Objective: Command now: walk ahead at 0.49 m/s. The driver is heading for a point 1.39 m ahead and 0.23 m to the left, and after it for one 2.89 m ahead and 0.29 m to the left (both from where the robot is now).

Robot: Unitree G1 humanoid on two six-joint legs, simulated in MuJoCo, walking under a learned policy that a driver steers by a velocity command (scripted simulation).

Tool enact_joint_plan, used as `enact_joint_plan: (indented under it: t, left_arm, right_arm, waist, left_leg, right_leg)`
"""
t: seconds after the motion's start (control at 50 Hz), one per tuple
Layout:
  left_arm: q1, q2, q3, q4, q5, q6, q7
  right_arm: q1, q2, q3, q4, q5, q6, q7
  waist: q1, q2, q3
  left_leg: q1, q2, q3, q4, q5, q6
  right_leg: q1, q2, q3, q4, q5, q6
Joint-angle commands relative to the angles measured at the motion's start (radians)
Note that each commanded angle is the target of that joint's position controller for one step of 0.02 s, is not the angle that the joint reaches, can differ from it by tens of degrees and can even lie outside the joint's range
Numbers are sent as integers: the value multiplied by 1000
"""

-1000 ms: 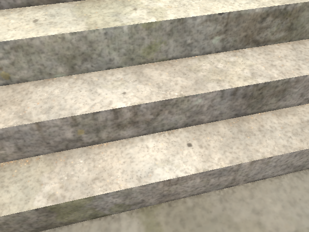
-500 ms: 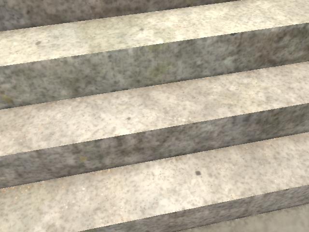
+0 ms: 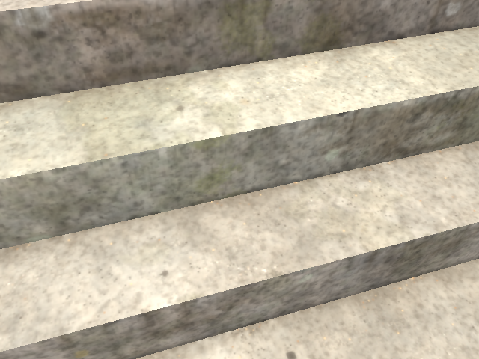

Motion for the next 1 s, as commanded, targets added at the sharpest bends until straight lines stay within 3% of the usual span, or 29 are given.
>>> enact_joint_plan:
  t: [0.02, 0.08, 0.14, 0.16, 0.18, 0.2, 0.22, 0.26, 0.3, 0.34, 0.36, 0.42, 0.46, 0.48, 0.52, 0.56, 0.58, 0.6, 0.62, 0.64, 0.66, 0.68, 0.7, 0.74, 0.8, 0.86, 0.88, 0.92, 1.0]
  left_arm:
    - [50, 31, -4, -2, -13, 23, 5]
    - [3, 46, 3, -48, -3, 22, 4]
    - [223, 60, 41, 8, 5, -5, -8]
    - [397, 112, 66, 70, 14, -1, -9]
    - [440, 192, 67, 105, 13, 27, -3]
    - [506, 181, 61, 115, 52, 22, 0]
    - [434, 130, 57, 119, 40, 24, -6]
    - [341, -7, 10, 127, 25, 37, -25]
    - [344, -47, -18, 166, 32, 46, -33]
    - [394, -36, -30, 202, 29, 54, -30]
    - [338, 55, -17, 188, 35, 2, -50]
    - [324, 25, -44, 209, 5, -43, -50]
    - [411, 33, -43, 239, -1, -31, -9]
    - [421, 82, -26, 223, -19, -18, 21]
    - [452, 53, -25, 224, -29, 22, 56]
    - [455, 96, -18, 163, -8, 16, 54]
    - [426, 135, -1, 144, -20, 3, 33]
    - [429, 119, 9, 93, -34, -11, 4]
    - [370, 124, 25, 72, -20, -26, -35]
    - [261, 42, 32, 36, 36, -21, -59]
    - [246, -41, 22, -19, 69, -8, -56]
    - [207, -76, 18, -69, 60, 23, -32]
    - [228, -93, 18, -98, 50, 55, -1]
    - [266, -77, 15, -114, 58, 83, 23]
    - [182, -20, 22, -163, 36, 109, 24]
    - [165, 41, 48, -170, 24, 119, 21]
    - [201, 11, 52, -135, 13, 129, 37]
    - [121, 4, 59, -175, 52, 125, 34]
    - [-30, 43, 77, -248, 71, 118, 19]
  right_arm:
    - [-24, -148, -26, -68, 8, -2, -8]
    - [-34, -150, -21, -75, 18, 1, -13]
    - [-67, -151, -18, -82, 48, 17, -24]
    - [-125, -132, -9, -107, 39, 9, -19]
    - [-114, 16, 29, -129, -10, -23, 1]
    - [104, 30, 24, -46, 36, -44, 8]
    - [56, -26, 10, -68, 69, -42, 13]
    - [-186, 39, 33, -168, 72, -18, 7]
    - [-186, 114, 65, -219, 44, 5, 15]
    - [-212, 159, 93, -275, 62, 20, 10]
    - [-351, 135, 76, -354, -25, 53, -29]
    - [-475, 122, 92, -473, -26, 92, -52]
    - [-480, 126, 95, -512, -14, 108, -57]
    - [-483, 134, 111, -524, -14, 106, -57]
    - [-415, 167, 129, -473, 11, 106, -60]
    - [-208, 131, 92, -363, 33, 87, -41]
    - [-106, 75, 66, -335, 14, 68, -36]
    - [7, -8, 26, -296, -7, 61, -47]
    - [113, -118, -12, -255, -26, 91, -62]
    - [48, -171, -43, -210, -5, 98, -76]
    - [-61, -148, -38, -189, 4, 83, -59]
    - [-185, -82, -32, -189, -47, 74, -69]
    - [-267, 28, -5, -152, -60, 63, -65]
    - [-204, 115, 11, -70, -72, 50, -30]
    - [-272, 42, -1, -72, -56, 18, -19]
    - [-254, -60, -28, -95, -47, -9, -53]
    - [-174, -89, -41, -70, -52, -15, -64]
    - [-46, -119, -65, -67, -77, -29, -67]
    - [13, -127, -79, -101, -92, -52, -68]
  waist:
    - [42, 124, 10]
    - [61, 151, 17]
    - [174, 152, -100]
    - [240, 88, -115]
    - [175, -253, -95]
    - [136, -209, -215]
    - [102, -122, -85]
    - [102, 2, 73]
    - [48, 21, 94]
    - [40, -3, 111]
    - [17, 34, 132]
    - [1, 0, 172]
    - [29, -103, 108]
    - [40, -96, 54]
    - [18, -79, -44]
    - [-41, -131, -254]
    - [-102, -191, -321]
    - [-120, -30, -370]
    - [-168, 201, -400]
    - [-126, 282, -241]
    - [-13, 83, -81]
    - [58, 4, -14]
    - [165, -11, 94]
    - [194, 48, 55]
    - [250, 78, 140]
    - [242, 46, 122]
    - [207, 113, 75]
    - [129, 115, 60]
    - [79, 145, 75]
  left_leg:
    - [-148, 278, -140, -87, 292, 178]
    - [13, 332, -196, 1, 491, 161]
    - [104, 237, -104, 355, 888, 103]
    - [-148, 160, -70, 644, 651, 52]
    - [-572, -4, 21, 1117, -290, -23]
    - [-673, -47, -214, 1470, -405, -13]
    - [-863, -8, -204, 1600, -382, -6]
    - [-1137, 55, -147, 1864, -344, 1]
    - [-1183, 65, -130, 2038, -276, 8]
    - [-1292, 46, -155, 2231, -273, 14]
    - [-1235, 25, -38, 2187, -304, 34]
    - [-1079, 100, 71, 1801, -210, 19]
    - [-1063, 121, 103, 1718, -190, 13]
    - [-932, 132, 123, 1493, -302, 22]
    - [-655, 84, 141, 1200, -427, 55]
    - [-389, -41, 204, 1064, -495, 65]
    - [-267, -52, 122, 919, -446, 98]
    - [-71, 132, -287, 788, -519, 191]
    - [2, 278, -780, 347, -766, 264]
    - [-39, 340, -1081, 31, -722, 286]
    - [-134, 398, -930, 90, -494, 254]
    - [-196, 376, -631, 253, -448, 186]
    - [-306, 302, -364, 347, -248, 77]
    - [-265, 279, -179, 340, -230, 1]
    - [-429, 261, -48, 199, -245, -43]
    - [-438, 262, 23, 124, -193, 21]
    - [-301, 307, -33, 126, -137, 87]
    - [44, 370, -97, 110, -99, 96]
    - [290, 440, -83, 32, -25, 71]
  right_leg:
    - [213, 43, -63, -67, -3, -2]
    - [182, 64, -69, -185, -118, -55]
    - [445, 128, -115, -559, 57, -116]
    - [706, 45, 26, -649, 227, -144]
    - [898, -203, 335, -549, 914, -188]
    - [904, -342, 530, -583, 677, -382]
    - [827, -325, 473, -630, 288, -400]
    - [702, -246, 383, -693, -204, -290]
    - [543, -190, 305, -703, -189, -234]
    - [506, -193, 251, -711, -156, -200]
    - [375, -149, 163, -724, -223, -173]
    - [181, -39, 69, -822, -180, -135]
    - [346, -51, 88, -861, 59, -194]
    - [410, -80, 73, -953, 271, -212]
    - [542, -77, -54, -904, 701, -223]
    - [701, -163, -63, -582, 1584, -248]
    - [729, -170, -65, -387, 1725, -246]
    - [468, -98, -57, -146, 1466, -178]
    - [304, 39, -31, 173, 823, -153]
    - [43, 180, 98, 603, 70, -112]
    - [-126, 151, 189, 907, -9, -90]
    - [-244, 158, 157, 1075, -48, -97]
    - [-279, 159, 163, 1091, -89, -94]
    - [-348, 197, 146, 1279, -71, -100]
    - [-312, 192, 133, 1055, 8, -82]
    - [-181, 218, 28, 869, 62, -56]
    - [-256, 259, -39, 1095, -10, -53]
    - [-522, 216, 50, 1137, -161, -59]
    - [-684, 177, 69, 1090, -316, -45]
Velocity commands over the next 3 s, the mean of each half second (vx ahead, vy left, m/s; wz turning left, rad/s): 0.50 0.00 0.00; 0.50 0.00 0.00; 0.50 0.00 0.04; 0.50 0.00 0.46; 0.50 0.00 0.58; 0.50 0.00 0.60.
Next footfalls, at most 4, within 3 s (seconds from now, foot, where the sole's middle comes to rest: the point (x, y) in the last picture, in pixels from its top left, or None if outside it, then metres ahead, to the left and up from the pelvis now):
0.16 right None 0.15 -0.11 -0.78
0.58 left None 0.28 0.06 -0.58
1.24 right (330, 220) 0.69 -0.23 -0.37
1.78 left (277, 98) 0.88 -0.11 -0.17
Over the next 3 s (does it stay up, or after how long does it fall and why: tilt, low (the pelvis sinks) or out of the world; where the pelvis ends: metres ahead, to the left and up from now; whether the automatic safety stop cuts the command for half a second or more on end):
stays up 1.39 -0.09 1.00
